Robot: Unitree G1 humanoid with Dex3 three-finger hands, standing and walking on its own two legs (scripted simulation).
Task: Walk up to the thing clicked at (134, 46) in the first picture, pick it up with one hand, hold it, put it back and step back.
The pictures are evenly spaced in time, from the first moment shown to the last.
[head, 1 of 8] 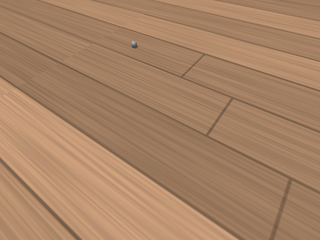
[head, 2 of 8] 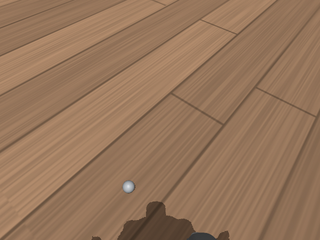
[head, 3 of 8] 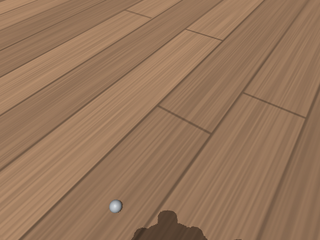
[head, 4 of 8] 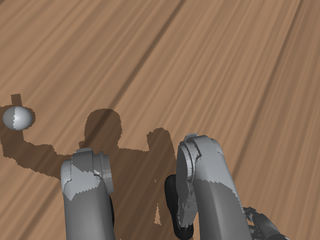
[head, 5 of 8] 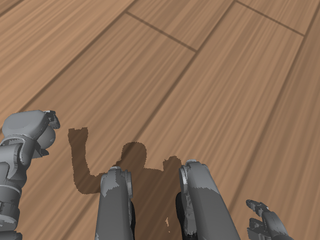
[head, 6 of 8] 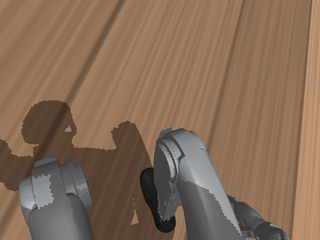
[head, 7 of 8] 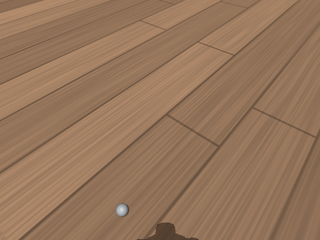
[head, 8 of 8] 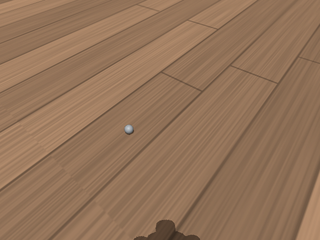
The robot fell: no
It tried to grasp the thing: yes
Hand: left
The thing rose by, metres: 0.68
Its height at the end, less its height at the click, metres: +0.00
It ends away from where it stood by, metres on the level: 0.02
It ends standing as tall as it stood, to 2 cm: yes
